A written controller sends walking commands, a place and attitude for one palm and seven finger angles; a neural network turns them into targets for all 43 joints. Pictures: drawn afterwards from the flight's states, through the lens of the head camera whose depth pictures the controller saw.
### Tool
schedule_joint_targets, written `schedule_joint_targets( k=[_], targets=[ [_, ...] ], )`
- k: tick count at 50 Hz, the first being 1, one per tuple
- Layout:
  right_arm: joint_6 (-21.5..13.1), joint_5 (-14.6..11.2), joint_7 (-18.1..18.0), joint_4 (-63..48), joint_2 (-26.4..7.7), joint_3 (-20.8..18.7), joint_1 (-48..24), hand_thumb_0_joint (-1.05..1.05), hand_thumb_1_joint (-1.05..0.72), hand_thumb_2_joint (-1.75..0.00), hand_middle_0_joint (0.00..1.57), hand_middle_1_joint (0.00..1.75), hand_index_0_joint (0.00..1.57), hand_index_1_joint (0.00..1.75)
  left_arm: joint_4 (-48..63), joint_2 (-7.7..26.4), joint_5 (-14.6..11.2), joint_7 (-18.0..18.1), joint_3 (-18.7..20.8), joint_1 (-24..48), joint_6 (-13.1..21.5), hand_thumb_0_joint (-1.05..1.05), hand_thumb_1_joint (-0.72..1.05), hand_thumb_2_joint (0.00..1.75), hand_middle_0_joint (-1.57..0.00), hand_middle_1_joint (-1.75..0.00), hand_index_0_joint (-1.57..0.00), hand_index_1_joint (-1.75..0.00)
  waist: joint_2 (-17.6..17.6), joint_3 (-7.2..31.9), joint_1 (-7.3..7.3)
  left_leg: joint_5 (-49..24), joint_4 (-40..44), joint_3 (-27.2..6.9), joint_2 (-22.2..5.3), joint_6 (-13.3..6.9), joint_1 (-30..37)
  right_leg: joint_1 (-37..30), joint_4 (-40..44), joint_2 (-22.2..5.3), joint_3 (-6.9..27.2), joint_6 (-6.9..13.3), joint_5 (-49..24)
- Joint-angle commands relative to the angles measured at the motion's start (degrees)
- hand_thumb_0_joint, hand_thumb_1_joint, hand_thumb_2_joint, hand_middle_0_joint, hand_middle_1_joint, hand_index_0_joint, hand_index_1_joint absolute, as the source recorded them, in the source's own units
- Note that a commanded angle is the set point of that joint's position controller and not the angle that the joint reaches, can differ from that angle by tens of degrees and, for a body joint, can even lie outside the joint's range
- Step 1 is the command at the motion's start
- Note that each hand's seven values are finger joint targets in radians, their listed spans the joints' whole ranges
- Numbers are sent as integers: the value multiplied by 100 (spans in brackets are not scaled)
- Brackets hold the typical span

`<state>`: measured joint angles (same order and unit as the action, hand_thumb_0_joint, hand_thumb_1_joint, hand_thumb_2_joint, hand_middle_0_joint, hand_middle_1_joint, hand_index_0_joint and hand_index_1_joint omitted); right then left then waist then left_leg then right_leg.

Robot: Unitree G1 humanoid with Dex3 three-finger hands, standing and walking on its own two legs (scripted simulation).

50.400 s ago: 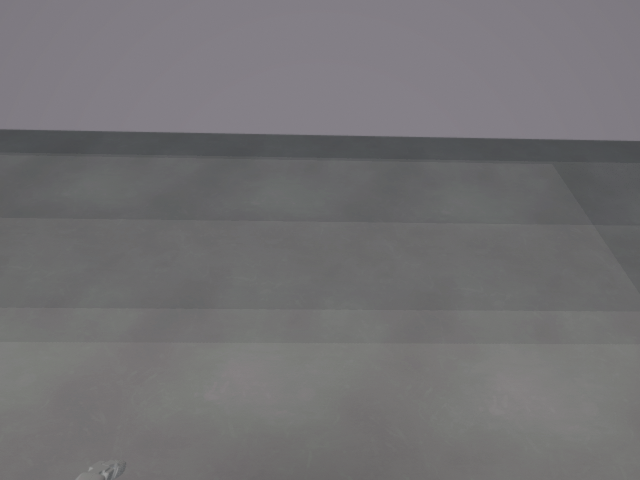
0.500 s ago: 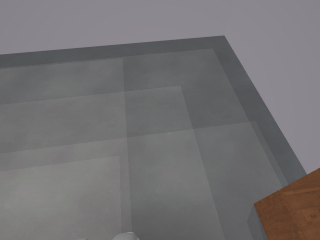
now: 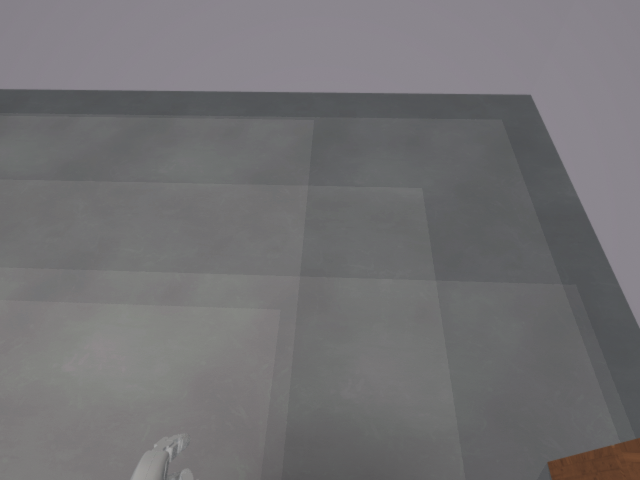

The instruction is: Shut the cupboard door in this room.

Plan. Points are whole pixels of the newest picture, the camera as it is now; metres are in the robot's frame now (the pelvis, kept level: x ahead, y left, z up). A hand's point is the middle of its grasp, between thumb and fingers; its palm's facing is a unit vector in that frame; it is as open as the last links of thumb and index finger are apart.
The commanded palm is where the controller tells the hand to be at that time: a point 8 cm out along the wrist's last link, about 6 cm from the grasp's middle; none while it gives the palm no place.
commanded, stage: turn or walk to find it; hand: left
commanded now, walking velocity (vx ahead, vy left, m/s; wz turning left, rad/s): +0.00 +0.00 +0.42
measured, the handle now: out of the picture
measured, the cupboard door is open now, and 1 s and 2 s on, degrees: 56 51 51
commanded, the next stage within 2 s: none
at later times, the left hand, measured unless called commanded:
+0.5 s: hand out of the picture -0.04 +0.25 -0.17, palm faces +0.30 -0.91 -0.28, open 7.4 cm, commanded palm none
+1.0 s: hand out of the picture +0.03 +0.19 -0.14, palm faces +0.45 -0.85 -0.28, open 7.4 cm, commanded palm none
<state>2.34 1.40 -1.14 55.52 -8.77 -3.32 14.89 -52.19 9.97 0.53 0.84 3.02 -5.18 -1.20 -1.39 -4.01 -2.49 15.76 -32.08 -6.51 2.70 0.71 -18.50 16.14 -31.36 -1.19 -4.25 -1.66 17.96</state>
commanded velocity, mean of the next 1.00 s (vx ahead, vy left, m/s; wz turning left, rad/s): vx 0.00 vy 0.00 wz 0.42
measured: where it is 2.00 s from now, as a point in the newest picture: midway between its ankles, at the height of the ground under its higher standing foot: outside the picture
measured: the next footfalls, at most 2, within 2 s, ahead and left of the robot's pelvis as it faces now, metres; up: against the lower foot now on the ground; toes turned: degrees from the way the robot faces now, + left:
left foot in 0.40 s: +0.01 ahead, +0.14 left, +0.00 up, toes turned +16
right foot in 0.82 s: +0.11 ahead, -0.08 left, +0.00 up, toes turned +17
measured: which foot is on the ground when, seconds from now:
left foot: down 0.00-0.00, up 0.02-0.38, down 0.40-0.82, up 0.84-1.00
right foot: down 0.00-0.40, up 0.42-0.80, down 0.82-1.00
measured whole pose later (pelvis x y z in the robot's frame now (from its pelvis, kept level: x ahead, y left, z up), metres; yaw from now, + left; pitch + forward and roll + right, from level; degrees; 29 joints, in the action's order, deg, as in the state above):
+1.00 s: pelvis +0.03 -0.02 +0.01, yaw +28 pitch +0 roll +3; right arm 4.5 1.2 0.9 55.9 -13.6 -5.0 11.6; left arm -51.8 8.2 1.4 1.2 2.4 -9.8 -0.4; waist -2.8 -5.1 -1.7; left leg 23.0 -65.9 -1.8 0.5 3.1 -27.5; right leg 14.2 -30.6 -4.8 -9.5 2.3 16.9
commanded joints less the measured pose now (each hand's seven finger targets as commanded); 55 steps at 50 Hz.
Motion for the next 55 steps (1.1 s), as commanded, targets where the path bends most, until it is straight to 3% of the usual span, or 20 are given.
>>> schedule_joint_targets(
  k=[1, 3, 6, 14, 16, 18, 19, 20, 21, 23, 26, 35, 38, 39, 40, 41, 42, 45, 48, 55],
  targets=[
    [-71, -25, 46, -579, -771, -289, -228, 0, -90, -90, 20, 30, 20, 30, 224, 1355, 57, 127, 389, -1027, 218, 0, 90, 90, -20, -30, -20, -30, 1423, 628, 541, 1997, -2670, 92, -131, 143, -1328, -1061, 1358, -2752, 2186, 1199, -2645],
    [-1, -34, 92, -376, -674, -314, -198, 0, -90, -90, 20, 30, 20, 30, 324, 1007, 57, 132, 305, -527, 201, 0, 90, 90, -20, -30, -20, -30, 666, 274, 237, 1292, -3646, 151, -307, 206, -1372, -748, 1142, -2117, 1233, 1119, -2649],
    [34, -44, 172, -331, -554, -259, -189, 0, -90, -90, 20, 30, 20, 30, 362, 879, 85, 125, 275, -488, 238, 0, 90, 90, -20, -30, -20, -30, 995, 260, 194, 913, -3392, 447, -393, 318, -1193, -715, 1095, -1773, 416, 854, -2851],
    [-39, -88, 205, -554, -525, -82, -1016, 0, -90, -90, 20, 30, 20, 30, 78, 1270, 127, 82, 371, -1239, 183, 0, 90, 90, -20, -30, -20, -30, 1421, 467, 590, 1034, -1134, 1012, -332, 253, -593, -1336, 686, -1876, 101, 870, -3673],
    [-71, -87, 195, -522, -569, -64, -868, 0, -90, -90, 20, 30, 20, 30, 39, 1331, 117, 74, 369, -1208, 166, 0, 90, 90, -20, -30, -20, -30, 1316, 611, 485, 651, -386, 1168, -264, 217, -183, -1350, 406, -1836, -51, 710, -3667],
    [-141, -55, 193, -428, -829, -112, -410, 0, -90, -90, 20, 30, 20, 30, 65, 1364, 40, 54, 372, -1064, 138, 0, 90, 90, -20, -30, -20, -30, 896, 904, 169, -638, 920, 1171, -358, 95, 1069, -779, -450, -1692, -425, 319, -3119],
    [-196, -3, 166, -418, -1373, -245, -112, 0, -90, -90, 20, 30, 20, 30, 194, 1135, 5, 18, 342, -1127, 115, 0, 90, 90, -20, -30, -20, -30, -357, 1243, 10, -2016, 1106, -132, -1427, -383, 2149, 387, -1564, -1181, -718, -49, -1529],
    [-161, -37, 134, -400, -1866, -363, 183, 0, -90, -90, 20, 30, 20, 30, 352, 790, 4, -21, 174, -915, 99, 0, 90, 90, -20, -30, -20, -30, -1611, 1209, -127, -4170, 1092, -1475, -2665, -1160, 2454, 1509, -2710, -577, -561, -295, 1917],
    [-149, -62, 68, -270, -1837, -359, 314, 0, -90, -90, 20, 30, 20, 30, 381, 832, 38, 48, 160, -602, 6, 0, 90, 90, -20, -30, -20, -30, -1295, 1157, -251, -4066, 1112, -1397, -2708, -1393, 2140, 1626, -3128, -633, 58, -272, 2064],
    [-152, -16, -22, -374, -1559, -278, -254, 0, -90, -90, 20, 30, 20, 30, 261, 875, 9, 12, 201, -430, -13, 0, 90, 90, -20, -30, -20, -30, -1065, 646, -34, -3209, 1126, -916, -2178, -1299, 1538, 1712, -3373, -641, 285, -279, 1378],
    [-212, -20, -19, -453, -1373, -171, -495, 0, -90, -90, 20, 30, 20, 30, 95, 837, 30, -62, 200, -700, -29, 0, 90, 90, -20, -30, -20, -30, -623, 547, 197, -2995, 1179, -379, -1660, -950, 1320, 1476, -3169, -522, 186, -316, 743],
    [-153, 8, 26, -524, -1428, -263, -377, 0, -90, -90, 20, 30, 20, 30, 317, 719, 2, -44, 137, -461, -2, 0, 90, 90, -20, -30, -20, -30, -905, 514, 126, -2760, 983, -848, -1512, -983, 919, 696, -1382, -161, -3, -323, 731],
    [-126, -13, 37, -590, -1376, -280, -531, 0, -90, -90, 20, 30, 20, 30, 248, 729, -27, -19, 157, -871, 77, 0, 90, 90, -20, -30, -20, -30, -861, 657, 354, -2555, 585, -953, -1308, -783, 468, -251, -74, -38, -85, -256, -125],
    [-129, -43, 51, -606, -1262, -273, -534, 0, -90, -90, 20, 30, 20, 30, 206, 839, -11, -1, 188, -1088, 134, 0, 90, 90, -20, -30, -20, -30, -569, 760, 474, -2011, 204, -850, -1079, -547, 125, -878, 735, -206, 27, -208, -739],
    [-139, -99, 95, -658, -946, -243, -403, 0, -90, -90, 20, 30, 20, 30, 186, 1272, 71, 47, 268, -1245, 205, 0, 90, 90, -20, -30, -20, -30, 557, 887, 521, -596, -721, -291, -522, -163, -798, -1711, 1217, -1271, 1019, 103, -1246],
    [-133, -97, 108, -826, -719, -202, -483, 0, -90, -90, 20, 30, 20, 30, 232, 1676, 117, 66, 345, -1321, 207, 0, 90, 90, -20, -30, -20, -30, 1809, 728, 597, 1879, -2079, 420, 145, 132, -1437, -1579, 1396, -2668, 2264, 830, -2084],
    [-19, -40, 89, -741, -1005, -272, -504, 0, -90, -90, 20, 30, 20, 30, 264, 1539, 50, 87, 362, -1254, 227, 0, 90, 90, -20, -30, -20, -30, 1746, 648, 615, 1964, -3037, -30, -160, 85, -1225, -777, 1581, -2741, 2308, 1085, -1644],
    [61, -27, 190, -392, -875, -295, -269, 0, -90, -90, 20, 30, 20, 30, 477, 1032, 57, 111, 260, -344, 187, 0, 90, 90, -20, -30, -20, -30, 900, 219, 163, 823, -3977, 150, -407, 188, -1254, -296, 1437, -1930, 1008, 838, -1136],
    [71, -27, 222, -327, -769, -238, -272, 0, -90, -90, 20, 30, 20, 30, 415, 961, 74, 94, 238, -628, 245, 0, 90, 90, -20, -30, -20, -30, 1147, 342, 256, 627, -3500, 410, -398, 321, -1199, -689, 1326, -1701, 439, 733, -1871],
    [19, -79, 215, -393, -598, -98, -850, 0, -90, -90, 20, 30, 20, 30, 93, 1191, 102, 78, 304, -1298, 228, 0, 90, 90, -20, -30, -20, -30, 1189, 541, 576, 1033, -1852, 844, -410, 359, -894, -1460, 998, -1897, 93, 888, -3265]
  ],
)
